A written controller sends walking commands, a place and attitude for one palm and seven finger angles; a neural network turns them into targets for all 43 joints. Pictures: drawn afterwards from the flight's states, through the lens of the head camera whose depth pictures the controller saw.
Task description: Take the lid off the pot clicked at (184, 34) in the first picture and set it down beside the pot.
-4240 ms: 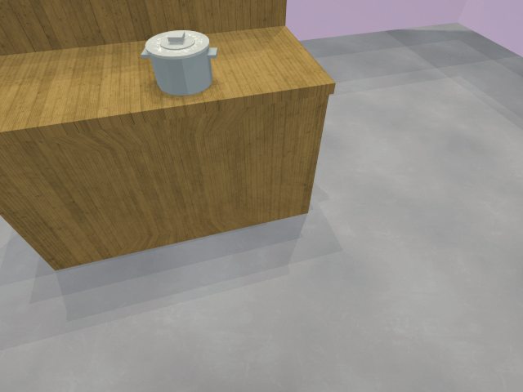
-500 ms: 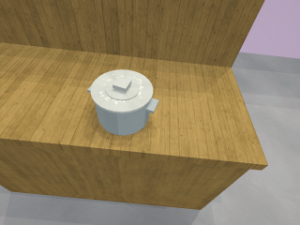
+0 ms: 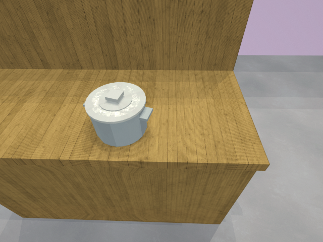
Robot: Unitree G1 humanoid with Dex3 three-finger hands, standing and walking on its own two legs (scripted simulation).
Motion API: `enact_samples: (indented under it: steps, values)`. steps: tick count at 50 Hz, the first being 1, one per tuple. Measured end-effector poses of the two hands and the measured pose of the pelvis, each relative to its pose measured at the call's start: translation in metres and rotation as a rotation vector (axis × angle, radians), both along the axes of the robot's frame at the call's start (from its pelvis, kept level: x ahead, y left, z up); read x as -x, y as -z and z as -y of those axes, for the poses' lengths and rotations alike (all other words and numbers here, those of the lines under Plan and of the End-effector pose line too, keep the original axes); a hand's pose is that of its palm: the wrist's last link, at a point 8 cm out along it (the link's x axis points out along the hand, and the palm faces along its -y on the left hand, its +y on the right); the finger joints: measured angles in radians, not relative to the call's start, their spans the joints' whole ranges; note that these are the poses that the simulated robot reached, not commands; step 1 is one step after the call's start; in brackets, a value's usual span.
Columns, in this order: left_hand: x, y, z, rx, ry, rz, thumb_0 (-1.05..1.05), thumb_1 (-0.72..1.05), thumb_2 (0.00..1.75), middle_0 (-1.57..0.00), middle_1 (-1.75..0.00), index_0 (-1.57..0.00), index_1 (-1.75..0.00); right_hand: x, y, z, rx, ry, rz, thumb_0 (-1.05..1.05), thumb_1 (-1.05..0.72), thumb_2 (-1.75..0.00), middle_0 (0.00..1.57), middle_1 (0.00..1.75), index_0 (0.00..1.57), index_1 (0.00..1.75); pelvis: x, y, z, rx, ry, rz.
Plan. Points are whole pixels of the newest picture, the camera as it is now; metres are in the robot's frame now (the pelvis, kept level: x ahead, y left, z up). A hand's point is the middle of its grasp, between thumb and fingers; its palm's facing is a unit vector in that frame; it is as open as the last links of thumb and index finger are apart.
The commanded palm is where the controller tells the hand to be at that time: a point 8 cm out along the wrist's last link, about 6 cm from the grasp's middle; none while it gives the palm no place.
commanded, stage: come to a stop and stand still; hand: left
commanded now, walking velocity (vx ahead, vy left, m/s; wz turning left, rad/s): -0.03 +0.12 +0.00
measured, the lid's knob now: (114, 95) +0.51 +0.18 +0.09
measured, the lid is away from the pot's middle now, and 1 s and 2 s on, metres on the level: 0.00 0.00 0.00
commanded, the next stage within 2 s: look again from close up in 0.72 s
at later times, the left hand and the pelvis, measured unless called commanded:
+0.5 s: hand out of the picture +0.03 +0.26 -0.19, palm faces +0.04 -0.97 -0.22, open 7.4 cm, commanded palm none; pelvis +0.01 +0.08 -0.02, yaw +1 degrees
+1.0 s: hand out of the picture -0.01 +0.25 -0.19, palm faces +0.03 -0.98 -0.19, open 7.4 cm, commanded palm none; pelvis +0.00 +0.07 -0.01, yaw +1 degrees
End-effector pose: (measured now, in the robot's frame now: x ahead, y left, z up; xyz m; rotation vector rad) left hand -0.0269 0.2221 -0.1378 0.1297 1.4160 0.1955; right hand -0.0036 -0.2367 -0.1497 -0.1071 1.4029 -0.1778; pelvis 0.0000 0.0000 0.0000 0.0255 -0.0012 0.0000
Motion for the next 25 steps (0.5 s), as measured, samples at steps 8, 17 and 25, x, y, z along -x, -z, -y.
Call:
enact_samples:
  steps: [8, 17, 25]
  values:
    - [-0.004, 0.018, -0.007, 0.023, -0.023, -0.016, 0.01, 0.9, 0.9, -0.2, -0.3, -0.2, -0.3, 0.002, 0.001, -0.014, 0.053, -0.041, -0.06, 0.0, -0.91, -0.9, 0.2, 0.3, 0.2, 0.3, -0.005, 0.011, -0.018, 0.043, -0.03, -0.027]
    - [-0.032, 0.028, -0.054, 0.013, 0.019, 0.047, 0.01, 0.91, 0.9, -0.2, -0.3, -0.2, -0.3, -0.045, 0.0, -0.062, 0.063, -0.066, 0.122, 0.0, -0.94, -0.9, 0.2, 0.3, 0.2, 0.3, -0.008, 0.017, -0.056, 0.046, -0.023, -0.014]
    - [-0.054, 0.02, -0.089, -0.026, 0.041, 0.115, 0.0, 0.91, 0.9, -0.2, -0.3, -0.2, -0.3, -0.062, -0.002, -0.084, 0.054, -0.088, 0.184, 0.0, -0.95, -0.9, 0.2, 0.3, 0.2, 0.3, -0.005, 0.016, -0.076, 0.043, -0.012, -0.003]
